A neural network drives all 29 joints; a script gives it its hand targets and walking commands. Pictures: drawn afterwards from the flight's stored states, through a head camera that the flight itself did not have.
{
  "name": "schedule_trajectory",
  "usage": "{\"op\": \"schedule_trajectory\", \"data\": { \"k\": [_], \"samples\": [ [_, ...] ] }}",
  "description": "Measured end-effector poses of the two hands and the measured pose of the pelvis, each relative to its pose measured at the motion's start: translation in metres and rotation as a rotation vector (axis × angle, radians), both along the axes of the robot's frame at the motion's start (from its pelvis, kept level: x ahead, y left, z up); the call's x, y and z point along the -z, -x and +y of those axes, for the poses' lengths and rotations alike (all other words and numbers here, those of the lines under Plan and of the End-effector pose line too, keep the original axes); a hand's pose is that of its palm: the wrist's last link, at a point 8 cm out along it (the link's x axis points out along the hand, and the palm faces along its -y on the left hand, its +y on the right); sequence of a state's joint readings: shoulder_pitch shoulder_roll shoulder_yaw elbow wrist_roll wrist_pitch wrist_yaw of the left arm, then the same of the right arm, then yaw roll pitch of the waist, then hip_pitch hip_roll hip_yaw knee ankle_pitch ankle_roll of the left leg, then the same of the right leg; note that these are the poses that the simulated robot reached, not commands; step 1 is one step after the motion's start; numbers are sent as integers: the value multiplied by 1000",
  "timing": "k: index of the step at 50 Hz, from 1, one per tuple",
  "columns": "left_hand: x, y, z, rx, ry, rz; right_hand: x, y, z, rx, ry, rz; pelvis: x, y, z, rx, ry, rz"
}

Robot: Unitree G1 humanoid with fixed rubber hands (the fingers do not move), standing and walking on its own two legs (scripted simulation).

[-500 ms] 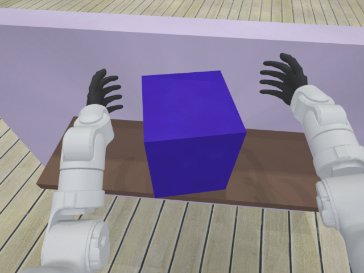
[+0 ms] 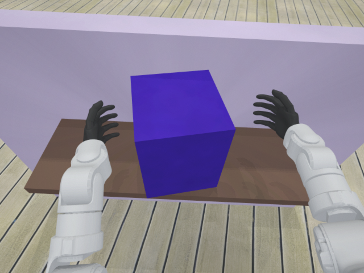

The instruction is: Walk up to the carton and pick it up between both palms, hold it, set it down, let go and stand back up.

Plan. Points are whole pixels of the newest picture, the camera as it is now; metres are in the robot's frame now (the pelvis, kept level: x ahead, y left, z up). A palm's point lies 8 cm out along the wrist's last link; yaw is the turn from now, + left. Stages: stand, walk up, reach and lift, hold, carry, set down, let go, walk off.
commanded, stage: set down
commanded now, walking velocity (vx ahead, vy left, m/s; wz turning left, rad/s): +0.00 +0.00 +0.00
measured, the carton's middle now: (176, 135) +0.44 +0.04 +0.03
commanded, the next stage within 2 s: none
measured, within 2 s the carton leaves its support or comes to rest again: neither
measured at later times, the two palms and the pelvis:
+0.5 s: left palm (104, 166) +0.29 +0.18 +0.09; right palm (295, 160) +0.34 -0.22 +0.08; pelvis +0.00 +0.00 +0.00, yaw -2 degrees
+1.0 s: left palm (111, 196) +0.25 +0.17 +0.04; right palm (303, 205) +0.26 -0.24 +0.03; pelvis +0.00 +0.00 +0.00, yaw -3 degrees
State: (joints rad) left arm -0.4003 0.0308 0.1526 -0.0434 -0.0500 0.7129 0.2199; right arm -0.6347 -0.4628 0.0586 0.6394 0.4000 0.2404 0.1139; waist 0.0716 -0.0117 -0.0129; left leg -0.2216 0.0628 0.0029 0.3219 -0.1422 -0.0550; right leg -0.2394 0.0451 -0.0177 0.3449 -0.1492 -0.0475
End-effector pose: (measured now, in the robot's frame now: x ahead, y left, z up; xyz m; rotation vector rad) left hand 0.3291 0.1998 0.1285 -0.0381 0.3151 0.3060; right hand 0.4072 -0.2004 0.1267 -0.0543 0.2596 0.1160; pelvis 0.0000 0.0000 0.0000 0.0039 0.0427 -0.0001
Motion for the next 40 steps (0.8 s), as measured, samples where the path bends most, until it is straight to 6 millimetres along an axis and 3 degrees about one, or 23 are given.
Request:
{"op": "schedule_trajectory", "data": {
  "k": [28,40],
  "samples": [
    [41,40,-21,-4,-13,16,52,73,-26,32,-9,0,-1,0,-2,35,-6,-57],
    [72,60,-27,-12,-27,11,83,115,-35,39,-3,12,-1,-2,-4,41,-11,-61]
  ]
}}
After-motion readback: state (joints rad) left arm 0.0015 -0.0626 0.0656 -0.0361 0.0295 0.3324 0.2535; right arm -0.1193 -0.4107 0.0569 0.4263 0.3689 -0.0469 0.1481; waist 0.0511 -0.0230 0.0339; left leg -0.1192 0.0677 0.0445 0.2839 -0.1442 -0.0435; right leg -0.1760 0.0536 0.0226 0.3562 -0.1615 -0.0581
